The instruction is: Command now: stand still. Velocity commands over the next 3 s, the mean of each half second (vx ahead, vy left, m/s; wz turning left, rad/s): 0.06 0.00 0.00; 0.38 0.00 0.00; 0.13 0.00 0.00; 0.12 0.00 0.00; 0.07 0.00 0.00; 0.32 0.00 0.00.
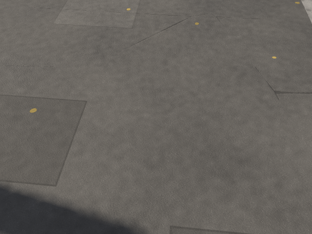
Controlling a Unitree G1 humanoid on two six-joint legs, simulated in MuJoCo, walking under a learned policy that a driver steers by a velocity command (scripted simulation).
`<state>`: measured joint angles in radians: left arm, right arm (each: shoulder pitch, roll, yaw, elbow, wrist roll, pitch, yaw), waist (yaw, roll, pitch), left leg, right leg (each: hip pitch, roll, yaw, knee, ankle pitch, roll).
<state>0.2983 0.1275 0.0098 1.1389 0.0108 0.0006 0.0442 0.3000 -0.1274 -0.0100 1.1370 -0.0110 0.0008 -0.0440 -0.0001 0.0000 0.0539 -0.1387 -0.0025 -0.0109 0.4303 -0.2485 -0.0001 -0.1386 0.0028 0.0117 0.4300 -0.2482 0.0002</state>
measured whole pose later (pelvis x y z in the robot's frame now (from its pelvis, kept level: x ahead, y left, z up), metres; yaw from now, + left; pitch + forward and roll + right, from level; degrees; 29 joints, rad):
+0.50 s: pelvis +0.00 +0.00 +0.00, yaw +0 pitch +0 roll +0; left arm 0.38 0.13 0.01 1.12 0.02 0.00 0.03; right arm 0.38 -0.13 -0.01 1.12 -0.02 0.01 -0.03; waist 0.00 0.00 -0.01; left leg -0.22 -0.02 -0.03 0.53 -0.42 0.04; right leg -0.22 0.02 0.03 0.54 -0.43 -0.04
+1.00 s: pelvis +0.19 -0.01 -0.02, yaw -1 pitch +2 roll +0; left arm 0.56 0.14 0.01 1.14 0.01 -0.11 0.02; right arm -0.01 -0.19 -0.04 0.89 -0.02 -0.06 0.02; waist 0.07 0.00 0.06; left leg -0.57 -0.02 0.10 0.63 -0.11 0.10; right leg 0.14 0.03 0.02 0.26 -0.42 -0.04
